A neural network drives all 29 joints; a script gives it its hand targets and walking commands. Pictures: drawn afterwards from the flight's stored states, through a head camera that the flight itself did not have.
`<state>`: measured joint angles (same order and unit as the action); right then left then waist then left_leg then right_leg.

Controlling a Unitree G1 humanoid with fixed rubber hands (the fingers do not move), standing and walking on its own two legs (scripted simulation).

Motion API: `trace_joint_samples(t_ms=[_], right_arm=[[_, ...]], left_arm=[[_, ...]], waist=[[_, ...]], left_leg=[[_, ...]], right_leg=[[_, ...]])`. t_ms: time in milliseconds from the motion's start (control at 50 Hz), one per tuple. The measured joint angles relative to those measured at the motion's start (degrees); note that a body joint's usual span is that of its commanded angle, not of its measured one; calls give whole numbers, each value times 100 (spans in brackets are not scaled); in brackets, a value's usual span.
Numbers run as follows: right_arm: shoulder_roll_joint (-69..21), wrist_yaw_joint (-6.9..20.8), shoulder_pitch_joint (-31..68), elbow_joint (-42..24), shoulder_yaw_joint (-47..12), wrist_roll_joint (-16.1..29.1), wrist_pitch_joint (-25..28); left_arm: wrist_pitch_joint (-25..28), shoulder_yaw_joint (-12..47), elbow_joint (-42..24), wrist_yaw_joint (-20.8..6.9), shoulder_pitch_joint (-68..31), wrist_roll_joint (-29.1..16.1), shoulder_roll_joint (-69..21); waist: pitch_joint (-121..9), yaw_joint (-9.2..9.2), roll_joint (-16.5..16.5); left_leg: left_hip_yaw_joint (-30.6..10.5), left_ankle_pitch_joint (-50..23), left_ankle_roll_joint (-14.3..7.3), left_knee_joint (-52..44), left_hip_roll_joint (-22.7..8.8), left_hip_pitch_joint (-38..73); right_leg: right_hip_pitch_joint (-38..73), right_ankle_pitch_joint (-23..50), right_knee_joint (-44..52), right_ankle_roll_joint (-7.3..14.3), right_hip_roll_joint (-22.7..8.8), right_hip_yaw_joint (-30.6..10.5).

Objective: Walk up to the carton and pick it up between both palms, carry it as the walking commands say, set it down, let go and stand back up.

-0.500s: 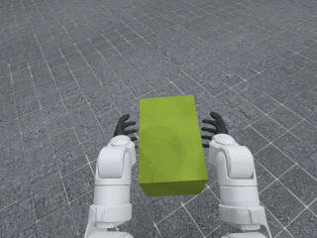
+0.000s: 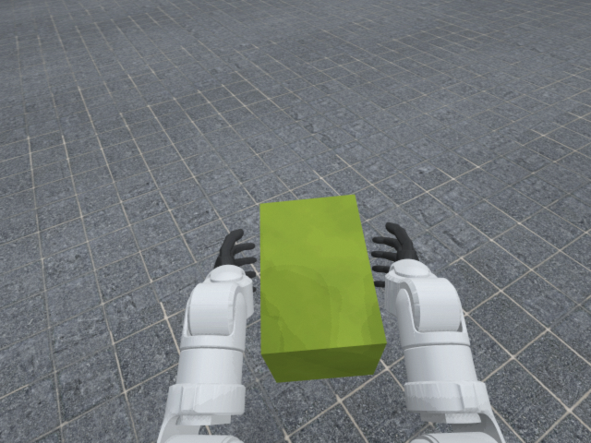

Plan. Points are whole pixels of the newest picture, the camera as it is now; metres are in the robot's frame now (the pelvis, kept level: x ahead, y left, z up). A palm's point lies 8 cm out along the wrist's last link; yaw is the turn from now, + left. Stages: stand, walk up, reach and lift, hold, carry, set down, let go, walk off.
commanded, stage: carry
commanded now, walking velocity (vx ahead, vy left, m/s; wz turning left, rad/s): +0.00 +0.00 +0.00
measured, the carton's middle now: (315, 288) +0.37 +0.00 -0.02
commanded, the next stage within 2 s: none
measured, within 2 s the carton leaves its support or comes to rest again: neither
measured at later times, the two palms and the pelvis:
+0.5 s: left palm (221, 302) +0.28 +0.13 +0.07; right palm (404, 299) +0.29 -0.11 +0.08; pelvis -0.03 +0.01 +0.00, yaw +0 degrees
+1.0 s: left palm (223, 317) +0.27 +0.12 +0.06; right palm (409, 318) +0.27 -0.12 +0.06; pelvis -0.05 +0.01 +0.00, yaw +0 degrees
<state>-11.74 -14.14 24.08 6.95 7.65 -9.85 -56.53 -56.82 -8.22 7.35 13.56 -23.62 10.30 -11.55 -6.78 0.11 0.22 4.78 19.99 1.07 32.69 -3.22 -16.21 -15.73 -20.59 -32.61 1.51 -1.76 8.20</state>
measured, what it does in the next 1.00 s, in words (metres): stands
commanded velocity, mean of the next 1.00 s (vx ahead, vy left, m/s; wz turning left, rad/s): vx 0.00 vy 0.00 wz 0.00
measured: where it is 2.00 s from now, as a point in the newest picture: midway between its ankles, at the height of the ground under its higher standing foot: outside the picture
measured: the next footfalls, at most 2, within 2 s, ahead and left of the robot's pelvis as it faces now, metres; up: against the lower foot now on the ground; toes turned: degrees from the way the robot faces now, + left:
none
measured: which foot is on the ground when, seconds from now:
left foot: down 0.00-1.00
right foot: down 0.00-1.00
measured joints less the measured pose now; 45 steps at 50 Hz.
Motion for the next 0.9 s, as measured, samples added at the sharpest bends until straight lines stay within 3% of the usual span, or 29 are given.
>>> trace_joint_samples(t_ms=[900], right_arm=[[40, 265, -91, 842, 166, -222, 818]], left_arm=[[821, -124, 846, -243, 17, 219, 10]], waist=[[46, -5, -40]], left_leg=[[61, -472, -102, -149, 62, -244]], right_leg=[[-281, 478, 107, -1, -56, -50]])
